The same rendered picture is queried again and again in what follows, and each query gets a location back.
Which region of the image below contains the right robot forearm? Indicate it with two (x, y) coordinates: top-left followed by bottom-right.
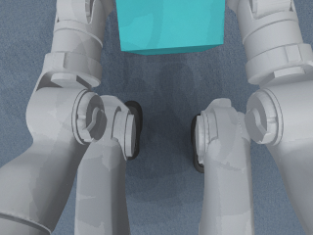
(227, 0), (313, 88)

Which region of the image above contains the left robot upper arm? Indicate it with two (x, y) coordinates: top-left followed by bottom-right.
(0, 87), (108, 235)

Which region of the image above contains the carton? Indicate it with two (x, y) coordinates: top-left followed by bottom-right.
(115, 0), (225, 56)

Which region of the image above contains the robot left thigh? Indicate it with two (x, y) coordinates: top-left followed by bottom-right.
(74, 105), (136, 235)

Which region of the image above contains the right robot upper arm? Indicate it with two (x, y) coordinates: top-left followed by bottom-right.
(244, 80), (313, 235)

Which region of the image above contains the left robot forearm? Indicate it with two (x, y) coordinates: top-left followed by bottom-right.
(25, 0), (114, 125)

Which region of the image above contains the robot left shin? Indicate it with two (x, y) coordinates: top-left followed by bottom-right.
(100, 95), (132, 116)

